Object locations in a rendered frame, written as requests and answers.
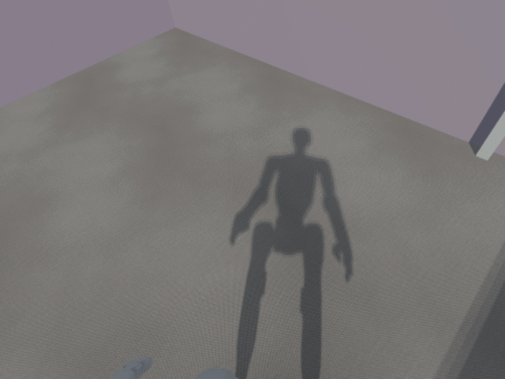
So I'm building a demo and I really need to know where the left robot hand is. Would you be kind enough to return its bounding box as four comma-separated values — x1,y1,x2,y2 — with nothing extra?
112,357,152,379

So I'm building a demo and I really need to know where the panel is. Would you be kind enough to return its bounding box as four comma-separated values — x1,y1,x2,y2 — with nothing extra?
476,111,505,160

